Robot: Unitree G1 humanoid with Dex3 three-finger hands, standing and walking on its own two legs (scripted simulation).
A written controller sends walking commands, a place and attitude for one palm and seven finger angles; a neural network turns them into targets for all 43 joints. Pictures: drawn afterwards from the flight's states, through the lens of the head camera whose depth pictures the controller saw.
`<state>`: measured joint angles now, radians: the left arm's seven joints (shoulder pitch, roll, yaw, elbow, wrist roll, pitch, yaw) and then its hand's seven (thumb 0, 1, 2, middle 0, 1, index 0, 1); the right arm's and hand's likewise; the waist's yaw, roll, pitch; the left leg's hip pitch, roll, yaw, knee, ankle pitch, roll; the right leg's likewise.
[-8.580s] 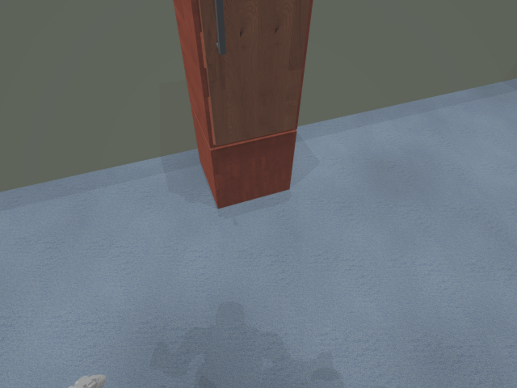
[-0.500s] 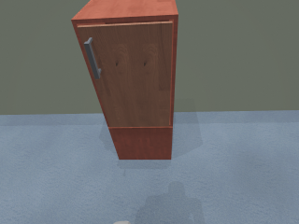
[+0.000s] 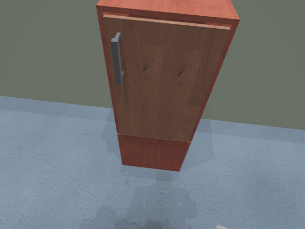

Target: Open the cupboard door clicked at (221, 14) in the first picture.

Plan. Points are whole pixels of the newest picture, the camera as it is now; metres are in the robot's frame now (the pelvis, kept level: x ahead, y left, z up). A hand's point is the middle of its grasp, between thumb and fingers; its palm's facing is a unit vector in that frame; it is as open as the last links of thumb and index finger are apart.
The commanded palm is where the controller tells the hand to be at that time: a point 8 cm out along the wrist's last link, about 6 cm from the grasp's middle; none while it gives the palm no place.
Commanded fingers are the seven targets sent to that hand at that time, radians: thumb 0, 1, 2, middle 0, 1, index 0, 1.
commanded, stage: come to a stop and stand still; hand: left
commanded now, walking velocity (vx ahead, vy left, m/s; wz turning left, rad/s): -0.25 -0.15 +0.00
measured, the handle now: (118, 60) +0.57 +0.17 +0.13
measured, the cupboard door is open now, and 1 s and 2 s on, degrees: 0 0 0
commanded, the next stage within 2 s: look again from close up in 1.14 s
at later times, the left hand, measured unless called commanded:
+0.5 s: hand out of the picture +0.04 +0.10 -0.15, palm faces +0.01 -0.96 -0.26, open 7.3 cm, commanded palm none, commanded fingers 0.00 0.90 0.90 -0.20 -0.30 -0.20 -0.30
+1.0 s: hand out of the picture -0.09 +0.06 -0.17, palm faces +0.07 -0.98 -0.17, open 7.3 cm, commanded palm none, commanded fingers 0.00 0.90 0.90 -0.20 -0.30 -0.20 -0.30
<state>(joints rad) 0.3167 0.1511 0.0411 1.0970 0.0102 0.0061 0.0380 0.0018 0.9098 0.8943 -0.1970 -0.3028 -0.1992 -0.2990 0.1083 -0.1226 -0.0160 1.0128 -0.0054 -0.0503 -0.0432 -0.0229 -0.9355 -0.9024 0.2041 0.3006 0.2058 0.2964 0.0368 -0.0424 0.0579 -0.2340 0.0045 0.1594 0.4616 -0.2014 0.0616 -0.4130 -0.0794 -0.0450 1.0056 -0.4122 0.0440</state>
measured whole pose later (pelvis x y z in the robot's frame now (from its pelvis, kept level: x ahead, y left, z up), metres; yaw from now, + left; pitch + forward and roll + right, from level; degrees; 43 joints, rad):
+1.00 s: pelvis -0.06 -0.10 +0.00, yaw -1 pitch -1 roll +0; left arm 0.34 0.12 0.02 1.15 0.01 0.02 0.02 0.00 0.91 0.89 -0.20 -0.30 -0.20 -0.30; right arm 0.33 -0.11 -0.01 1.13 -0.02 0.02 -0.03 0.00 -0.91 -0.90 0.20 0.30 0.20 0.30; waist 0.02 0.01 0.00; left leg -0.13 0.03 0.04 0.41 -0.26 -0.01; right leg -0.25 0.02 -0.08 0.38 -0.13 -0.05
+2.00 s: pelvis -0.01 -0.06 +0.00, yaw +0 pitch +2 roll +0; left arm 0.45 0.17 0.03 0.33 -0.13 0.00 0.11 0.03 0.92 0.88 -0.20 -0.32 -0.21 -0.32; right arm 0.36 -0.21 0.00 0.93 0.03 -0.23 -0.07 0.02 -0.91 -0.90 0.20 0.30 0.20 0.30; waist 0.01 0.02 -0.02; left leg -0.16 -0.03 0.05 0.49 -0.36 0.03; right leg -0.31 -0.04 -0.07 0.54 -0.27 -0.01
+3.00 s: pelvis -0.05 -0.06 -0.02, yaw +1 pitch +4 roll -2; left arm 0.15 0.35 0.33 0.09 -0.32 -0.19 -0.39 -0.01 -0.23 0.41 -0.28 -1.03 -0.28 -1.03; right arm 0.28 -0.30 0.04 0.61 0.05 -0.30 -0.09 0.02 -0.90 -0.90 0.20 0.30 0.20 0.30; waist 0.01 0.03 -0.05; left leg -0.39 0.00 0.01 0.77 -0.45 0.04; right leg -0.47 -0.02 -0.11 0.69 -0.29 -0.01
